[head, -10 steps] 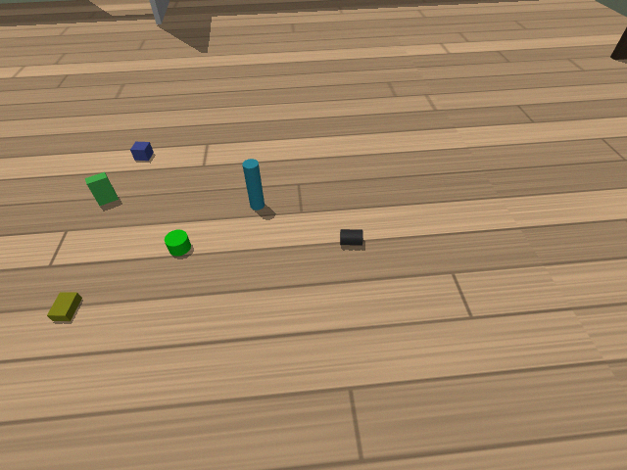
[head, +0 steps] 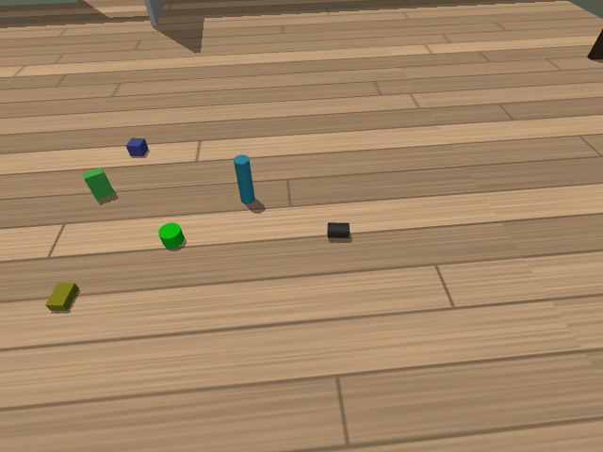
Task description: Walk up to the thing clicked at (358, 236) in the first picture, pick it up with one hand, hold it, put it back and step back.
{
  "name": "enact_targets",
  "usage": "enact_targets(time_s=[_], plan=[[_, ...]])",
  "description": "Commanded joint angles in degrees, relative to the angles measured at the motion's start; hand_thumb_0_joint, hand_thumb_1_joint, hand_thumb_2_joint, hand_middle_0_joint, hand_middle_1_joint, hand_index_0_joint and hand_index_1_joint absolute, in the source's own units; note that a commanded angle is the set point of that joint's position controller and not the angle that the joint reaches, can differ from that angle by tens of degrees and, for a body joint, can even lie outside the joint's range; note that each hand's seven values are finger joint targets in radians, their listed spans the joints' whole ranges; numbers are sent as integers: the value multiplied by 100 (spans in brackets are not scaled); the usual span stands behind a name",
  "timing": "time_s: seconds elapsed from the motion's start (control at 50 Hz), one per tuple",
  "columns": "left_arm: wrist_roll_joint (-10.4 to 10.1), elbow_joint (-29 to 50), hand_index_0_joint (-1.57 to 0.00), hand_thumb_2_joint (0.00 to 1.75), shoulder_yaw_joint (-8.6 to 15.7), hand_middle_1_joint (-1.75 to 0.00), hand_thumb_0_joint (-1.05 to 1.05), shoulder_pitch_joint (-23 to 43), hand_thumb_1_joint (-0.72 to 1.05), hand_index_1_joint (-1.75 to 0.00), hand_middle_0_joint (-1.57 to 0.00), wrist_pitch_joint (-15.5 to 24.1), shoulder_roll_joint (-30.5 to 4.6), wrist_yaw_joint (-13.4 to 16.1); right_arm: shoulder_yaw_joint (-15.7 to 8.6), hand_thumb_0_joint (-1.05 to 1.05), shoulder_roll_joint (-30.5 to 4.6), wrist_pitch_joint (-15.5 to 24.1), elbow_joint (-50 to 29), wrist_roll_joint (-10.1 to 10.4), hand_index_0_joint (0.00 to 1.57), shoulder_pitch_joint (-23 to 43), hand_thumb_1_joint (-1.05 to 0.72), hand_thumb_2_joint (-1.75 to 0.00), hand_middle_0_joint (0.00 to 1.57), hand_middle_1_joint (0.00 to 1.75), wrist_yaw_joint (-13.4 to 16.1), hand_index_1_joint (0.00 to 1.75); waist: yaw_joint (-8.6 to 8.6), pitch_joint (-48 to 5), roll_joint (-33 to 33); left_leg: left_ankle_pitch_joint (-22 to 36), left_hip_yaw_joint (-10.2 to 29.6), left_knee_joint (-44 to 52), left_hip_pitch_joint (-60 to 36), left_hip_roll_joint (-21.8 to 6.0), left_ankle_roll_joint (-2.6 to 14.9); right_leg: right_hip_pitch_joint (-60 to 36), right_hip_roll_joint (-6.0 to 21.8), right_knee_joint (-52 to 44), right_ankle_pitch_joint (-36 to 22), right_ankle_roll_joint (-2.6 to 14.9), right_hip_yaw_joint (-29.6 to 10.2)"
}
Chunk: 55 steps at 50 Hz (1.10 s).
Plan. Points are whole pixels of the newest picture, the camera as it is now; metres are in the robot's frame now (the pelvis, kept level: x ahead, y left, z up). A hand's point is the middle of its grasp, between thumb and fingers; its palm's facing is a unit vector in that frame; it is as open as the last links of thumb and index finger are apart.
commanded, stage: stand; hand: left
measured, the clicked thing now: (338, 230) +1.15 -0.13 -0.75
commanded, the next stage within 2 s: walk up in 0.92 s
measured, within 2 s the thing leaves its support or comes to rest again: neither
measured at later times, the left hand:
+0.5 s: hand out of the picture +0.08 +0.25 -0.16, palm faces -0.02 -0.94 -0.34, open 7.4 cm
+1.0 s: hand out of the picture +0.08 +0.26 -0.15, palm faces -0.04 -0.94 -0.33, open 7.4 cm
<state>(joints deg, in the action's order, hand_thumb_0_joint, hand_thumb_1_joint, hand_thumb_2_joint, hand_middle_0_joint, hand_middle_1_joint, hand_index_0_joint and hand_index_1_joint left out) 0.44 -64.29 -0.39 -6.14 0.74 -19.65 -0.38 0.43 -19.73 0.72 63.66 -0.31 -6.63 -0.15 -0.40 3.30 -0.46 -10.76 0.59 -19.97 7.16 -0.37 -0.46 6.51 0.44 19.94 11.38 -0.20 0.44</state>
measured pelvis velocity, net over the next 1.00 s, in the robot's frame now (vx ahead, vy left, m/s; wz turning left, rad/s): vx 0.01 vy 0.00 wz -0.02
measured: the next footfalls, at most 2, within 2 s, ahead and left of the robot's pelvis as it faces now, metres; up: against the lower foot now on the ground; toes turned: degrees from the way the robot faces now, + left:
right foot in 1.24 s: +0.19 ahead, -0.23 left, +0.00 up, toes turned -6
left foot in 1.62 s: +0.33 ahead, -0.01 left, +0.00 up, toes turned +1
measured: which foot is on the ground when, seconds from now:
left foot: down 0.00-1.00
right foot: down 0.00-0.96, up 0.98-1.00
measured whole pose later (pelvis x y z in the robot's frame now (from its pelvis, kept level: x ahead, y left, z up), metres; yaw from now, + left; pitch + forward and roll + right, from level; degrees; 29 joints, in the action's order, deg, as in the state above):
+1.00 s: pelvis +0.01 +0.00 +0.00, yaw -1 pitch -1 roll +1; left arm 2.4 -61.0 2.6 -9.2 -0.6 -21.3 -3.1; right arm -2.0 -19.9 2.9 60.7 -1.4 -9.8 -1.1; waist -0.5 1.8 0.7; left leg -14.1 -0.3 -21.8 7.5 -0.3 1.5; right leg 12.5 0.2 34.5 23.2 1.4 -0.7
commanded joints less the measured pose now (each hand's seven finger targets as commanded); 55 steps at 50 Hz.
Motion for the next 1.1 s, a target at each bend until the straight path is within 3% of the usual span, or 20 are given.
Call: enact_targets(time_s=[0.0, 0.16, 0.38, 0.58, 0.68, 0.88, 0.9, 0.92, 0.94, 0.96, 0.98, 1.0, 1.04, 1.08], plan=[[-1, 313, -20, 90, 251, -30, 0, 246, 90, -30, -20, 121, -1225, 93, -233, 0, -1186, 120, -323, -4, 20, 179, -90, -90, 20, 30, 74, 30, 36, -448, 89, 922, 533, 252, -69, -669, 204, -65, 686, -330, -847, 175, -502], [24, 343, -20, 90, 257, -30, 0, 203, 90, -30, -20, 137, -1216, 89, -238, 0, -1214, 114, -343, -8, 20, 220, -90, -90, 20, 30, 63, 30, 27, -478, 46, 774, 532, 248, -75, -680, 223, -83, 717, -450, -818, 162, -523], [12, 341, -20, 90, 272, -30, 0, 205, 90, -30, -20, 120, -1221, 84, -220, 0, -1197, 138, -333, -9, 20, 187, -90, -90, 20, 30, 76, 30, 22, -565, 40, 1167, 518, 276, -167, -705, 221, -230, 730, -351, -1109, 174, -493], [16, 321, -20, 90, 265, -30, 0, 170, 90, -30, -20, 102, -1202, 90, -237, 0, -1245, 124, -325, -10, 20, 204, -90, -90, 20, 30, 82, 30, 21, -421, 81, 906, 560, 346, -106, -688, 203, -124, 696, -410, -785, 159, -458], [18, 342, -20, 90, 272, -30, 0, 183, 90, -30, -20, 125, -1234, 99, -237, 0, -1221, 117, -327, -6, 20, 178, -90, -90, 20, 30, 75, 30, 37, -516, 85, 1018, 541, 290, -143, -688, 223, -189, 741, -415, -999, 162, -494], [12, 317, -20, 90, 264, -30, 0, 101, 90, -30, -20, 117, -1230, 87, -231, 0, -1232, 122, -317, -6, 20, 195, -90, -90, 20, 30, 79, 30, 5, -481, 73, 996, 550, 314, -184, -696, 212, -143, 723, -423, -866, 154, -469], [200, 785, -20, 90, 703, -30, 0, -16, 90, -30, -20, 89, -1800, -137, -642, 0, -1878, 261, -542, -99, 20, -530, -90, -90, 20, 30, 32, 30, 218, -862, 376, -1857, 797, 62, -603, -693, 671, 385, 265, 311, 1726, 320, -363], [266, 852, -20, 90, 706, -30, 0, 333, 90, -30, -20, 36, -1684, -221, -777, 0, -2090, 311, -342, -143, 20, -1014, -90, -90, 20, 30, 35, 30, 486, -484, -12, -2996, 1446, 464, -968, -1145, 926, 1643, 160, 1019, 2381, 325, -230], [297, 1086, -20, 90, 704, -30, 0, 686, 90, -30, -20, -14, -1479, -294, -915, 0, -2297, 352, -365, -157, 20, -1160, -90, -90, 20, 30, 49, 30, 661, 55, -683, -3514, 2404, 1040, -1186, -1880, 1295, 2924, 58, 2399, 1885, 196, -58], [312, 1249, -20, 90, 727, -30, 0, 743, 90, -30, -20, -32, -1466, -323, -965, 0, -2351, 414, -542, -170, 20, -1144, -90, -90, 20, 30, 62, 30, 628, 370, -537, -3202, 2815, 1102, -1013, -2335, 1527, 3524, 252, 3086, 1725, 211, -764], [262, 1268, -20, 90, 739, -30, 0, 537, 90, -30, -20, 1, -1506, -355, -948, 0, -2217, 479, -665, -144, 20, -1005, -90, -90, 20, 30, 89, 30, 425, 262, -237, -2873, 2695, 1047, -940, -2323, 1486, 3498, 440, 3334, 1496, 270, -1085], [221, 1242, -20, 90, 757, -30, 0, 328, 90, -30, -20, 24, -1531, -393, -890, 0, -2048, 513, -770, -136, 20, -884, -90, -90, 20, 30, 78, 30, 276, 131, -103, -2488, 2277, 966, -876, -2059, 1351, 3313, 448, 3336, 1280, 237, -1139], [187, 1275, -20, 90, 778, -30, 0, 43, 90, -30, -20, 10, -1492, -508, -925, 0, -2045, 516, -1041, -192, 20, -531, -90, -90, 20, 30, 41, 30, 120, 156, -701, -2315, 1670, 1071, -519, -1880, 1280, 2956, 520, 3025, 1208, 118, -834], [198, 1379, -20, 90, 798, -30, 0, 145, 90, -30, -20, 2, -1485, -618, -942, 0, -2036, 514, -1210, -229, 20, -421, -90, -90, 20, 30, 0, 30, 149, 328, -969, -1987, 1089, 1081, 119, -1684, 1233, 2376, 551, 2493, 1058, 20, -487]])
